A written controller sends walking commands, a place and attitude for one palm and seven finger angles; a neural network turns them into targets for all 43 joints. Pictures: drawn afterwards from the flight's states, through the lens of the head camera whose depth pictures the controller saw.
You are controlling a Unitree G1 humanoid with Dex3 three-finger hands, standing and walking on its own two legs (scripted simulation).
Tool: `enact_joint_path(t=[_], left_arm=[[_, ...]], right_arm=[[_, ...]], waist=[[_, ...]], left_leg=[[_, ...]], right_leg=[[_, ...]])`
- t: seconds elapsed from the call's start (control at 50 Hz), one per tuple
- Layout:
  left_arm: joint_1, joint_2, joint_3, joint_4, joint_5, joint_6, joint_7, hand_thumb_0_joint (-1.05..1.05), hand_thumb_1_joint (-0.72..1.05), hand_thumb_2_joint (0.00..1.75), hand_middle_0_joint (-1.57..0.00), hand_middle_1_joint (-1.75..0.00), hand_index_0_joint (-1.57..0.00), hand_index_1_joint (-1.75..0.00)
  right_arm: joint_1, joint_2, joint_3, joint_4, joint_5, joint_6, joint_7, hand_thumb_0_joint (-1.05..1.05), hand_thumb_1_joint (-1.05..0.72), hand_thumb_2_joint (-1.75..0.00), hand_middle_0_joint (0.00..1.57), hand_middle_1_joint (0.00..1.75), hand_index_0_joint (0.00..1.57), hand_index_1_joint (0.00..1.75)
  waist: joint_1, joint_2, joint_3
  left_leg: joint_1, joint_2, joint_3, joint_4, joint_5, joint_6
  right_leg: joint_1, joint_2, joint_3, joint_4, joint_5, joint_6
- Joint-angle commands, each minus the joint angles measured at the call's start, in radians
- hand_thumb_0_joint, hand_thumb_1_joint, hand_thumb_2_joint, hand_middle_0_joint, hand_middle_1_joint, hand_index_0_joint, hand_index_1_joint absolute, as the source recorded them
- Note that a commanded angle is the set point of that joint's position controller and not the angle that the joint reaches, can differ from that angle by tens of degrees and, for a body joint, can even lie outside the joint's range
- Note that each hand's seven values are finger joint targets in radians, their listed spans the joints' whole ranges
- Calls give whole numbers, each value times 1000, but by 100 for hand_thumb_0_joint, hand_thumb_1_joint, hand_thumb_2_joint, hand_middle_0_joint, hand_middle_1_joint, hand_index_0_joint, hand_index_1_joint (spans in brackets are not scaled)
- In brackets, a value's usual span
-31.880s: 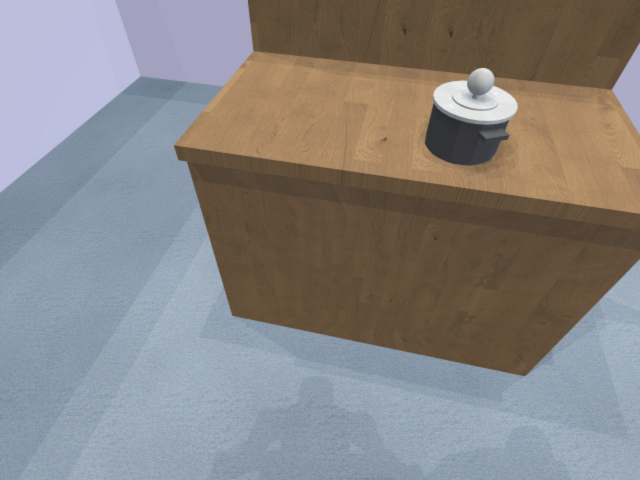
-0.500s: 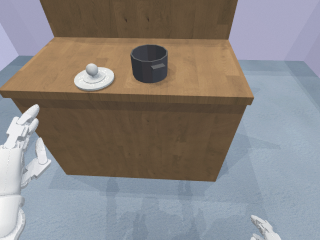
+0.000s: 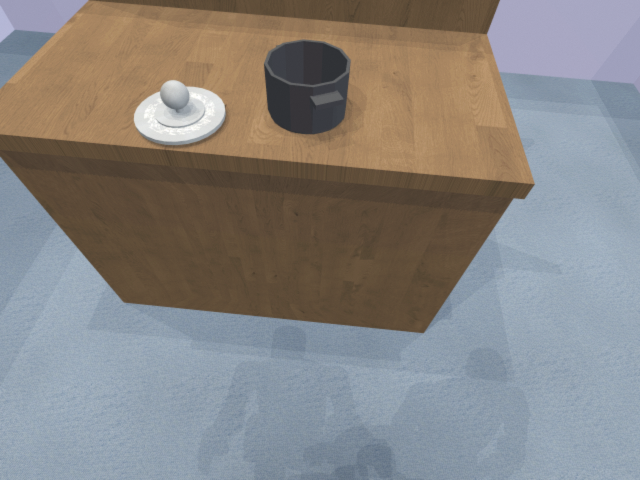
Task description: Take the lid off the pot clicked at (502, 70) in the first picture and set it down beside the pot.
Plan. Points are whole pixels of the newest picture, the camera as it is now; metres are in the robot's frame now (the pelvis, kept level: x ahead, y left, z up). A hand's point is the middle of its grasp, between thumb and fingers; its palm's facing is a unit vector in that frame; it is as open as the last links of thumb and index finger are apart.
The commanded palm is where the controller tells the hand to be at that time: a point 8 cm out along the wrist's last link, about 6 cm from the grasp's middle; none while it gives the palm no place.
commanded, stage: stop stepping back and stand still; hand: left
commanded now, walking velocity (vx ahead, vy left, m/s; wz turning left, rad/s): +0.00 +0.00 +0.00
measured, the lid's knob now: (174, 95) +0.71 +0.30 +0.04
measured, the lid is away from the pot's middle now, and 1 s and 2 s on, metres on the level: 0.24 0.24 0.24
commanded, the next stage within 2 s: let the arm hang, fingers relaxed in 0.66 s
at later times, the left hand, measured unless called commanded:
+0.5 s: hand out of the picture +0.09 +0.14 -0.18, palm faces +0.02 -0.98 -0.21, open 7.2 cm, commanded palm none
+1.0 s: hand out of the picture +0.05 +0.14 -0.18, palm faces +0.02 -0.98 -0.20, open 7.3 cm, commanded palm none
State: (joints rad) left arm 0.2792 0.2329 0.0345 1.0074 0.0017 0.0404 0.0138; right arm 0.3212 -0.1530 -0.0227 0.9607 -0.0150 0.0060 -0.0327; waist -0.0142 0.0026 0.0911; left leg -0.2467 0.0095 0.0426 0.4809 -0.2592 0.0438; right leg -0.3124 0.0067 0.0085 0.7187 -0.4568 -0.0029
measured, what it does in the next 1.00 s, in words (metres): steps on the spot: right foot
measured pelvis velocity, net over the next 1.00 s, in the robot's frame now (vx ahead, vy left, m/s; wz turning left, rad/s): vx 0.04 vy -0.03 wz -0.03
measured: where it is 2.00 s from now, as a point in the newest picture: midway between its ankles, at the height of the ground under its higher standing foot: outside the picture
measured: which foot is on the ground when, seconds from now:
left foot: down 0.00-1.00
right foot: up 0.00-0.06, down 0.08-1.00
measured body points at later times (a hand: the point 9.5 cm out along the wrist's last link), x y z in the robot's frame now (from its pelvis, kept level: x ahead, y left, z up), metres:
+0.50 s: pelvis +0.03 -0.04 -0.01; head +0.05 -0.04 +0.44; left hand +0.09 +0.19 -0.16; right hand +0.02 -0.27 -0.16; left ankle -0.01 +0.09 -0.74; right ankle -0.02 -0.15 -0.74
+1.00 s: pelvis +0.04 -0.03 +0.00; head +0.07 -0.03 +0.44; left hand +0.05 +0.19 -0.17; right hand +0.03 -0.25 -0.16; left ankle -0.01 +0.09 -0.74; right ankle -0.02 -0.15 -0.74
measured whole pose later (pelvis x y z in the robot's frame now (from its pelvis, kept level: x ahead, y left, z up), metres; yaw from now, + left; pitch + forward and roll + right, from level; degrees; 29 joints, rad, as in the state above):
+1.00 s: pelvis +0.04 -0.03 +0.00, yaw -2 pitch +0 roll +0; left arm 0.26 0.15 0.04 1.09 0.01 0.00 0.04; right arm 0.28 -0.13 -0.05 1.08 0.00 0.01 -0.04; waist -0.02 0.00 0.06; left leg -0.15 0.05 0.06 0.49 -0.33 -0.01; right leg -0.13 0.03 0.03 0.46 -0.33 -0.01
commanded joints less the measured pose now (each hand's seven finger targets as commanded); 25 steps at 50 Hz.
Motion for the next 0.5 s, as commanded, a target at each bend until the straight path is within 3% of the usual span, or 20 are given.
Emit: enact_joint_path(t=[0.0, 0.04, 0.06, 0.08, 0.1, 0.12, 0.16, 0.18, 0.22, 0.32, 0.48], left_arm=[[8, 20, -11, -41, -1, -41, 1, 0, 90, 90, -20, -30, -20, -30], [9, 55, -6, -20, 3, -45, 14, 0, 90, 90, -20, -30, -20, -30], [5, 69, -4, -17, 4, -44, 17, 0, 90, 90, -20, -30, -20, -30], [3, 78, -2, -16, 6, -40, 18, 0, 90, 90, -20, -30, -20, -30], [-3, 72, -1, -10, 8, -38, 18, 0, 90, 90, -20, -30, -20, -30], [-2, 59, 0, -2, 11, -41, 20, 0, 90, 90, -20, -30, -20, -30], [-1, 41, 0, 2, 8, -47, 26, 0, 90, 90, -20, -30, -20, -30], [-2, 37, 2, 3, 7, -49, 28, 0, 90, 90, -20, -30, -20, -30], [-9, 35, 7, -3, 7, -49, 30, 0, 90, 90, -20, -30, -20, -30], [0, 30, 18, 2, 7, -54, 32, 0, 90, 90, -20, -30, -20, -30], [-2, 29, 23, 7, 6, -56, 32, 0, 90, 90, -20, -30, -20, -30]], right_arm=[[53, -139, -31, -4, 10, -12, -12, 0, -90, -90, 20, 30, 20, 30], [48, -98, -25, 7, 13, -13, -1, 0, -90, -90, 20, 30, 20, 30], [49, -86, -24, 13, 11, -12, 6, 0, -90, -90, 20, 30, 20, 30], [51, -80, -26, 18, 8, -11, 12, 0, -90, -90, 20, 30, 20, 30], [46, -71, -29, 23, 6, -7, 13, 0, -90, -90, 20, 30, 20, 30], [41, -79, -32, 32, 3, -3, 10, 0, -90, -90, 20, 30, 20, 30], [54, -82, -36, 43, 5, -6, 8, 0, -90, -90, 20, 30, 20, 30], [57, -81, -36, 49, 6, -8, 7, 0, -90, -90, 20, 30, 20, 30], [57, -69, -33, 62, 6, -9, 5, 0, -90, -90, 20, 30, 20, 30], [50, -59, -38, 71, 6, -11, -1, 0, -90, -90, 20, 30, 20, 30], [42, -65, -42, 73, 6, -5, -7, 0, -90, -90, 20, 30, 20, 30]], waist=[[14, 46, -156], [9, -18, -88], [5, -25, -59], [2, 15, -25], [1, 32, -2], [2, -61, -10], [-1, -119, -37], [-3, -115, -49], [-3, -48, -37], [-1, -8, -66], [-5, -8, -63]], left_leg=[[97, 162, -111, -72, 411, 56], [7, 90, -68, -56, 141, 5], [-10, 70, -59, -65, 44, -1], [-17, 59, -64, -80, -21, 3], [-15, 66, -77, -90, -31, 6], [-2, 77, -73, -63, 9, 4], [26, 70, -53, -35, 82, 0], [42, 72, -49, -33, 109, -2], [43, 77, -48, -37, 138, -3], [77, 82, -30, -9, 205, -9], [99, 88, -16, 6, 227, -17]], right_leg=[[136, -12, -3, -261, 231, 6], [167, -80, 86, -332, 317, -30], [142, -105, 106, -344, 275, -46], [98, -112, 109, -347, 198, -52], [70, -89, 98, -336, 177, -51], [83, -72, 89, -326, 228, -49], [109, -84, 92, -326, 321, -49], [111, -86, 93, -321, 356, -49], [110, -83, 87, -305, 384, -51], [133, -88, 90, -293, 497, -52], [145, -86, 91, -301, 568, -50]])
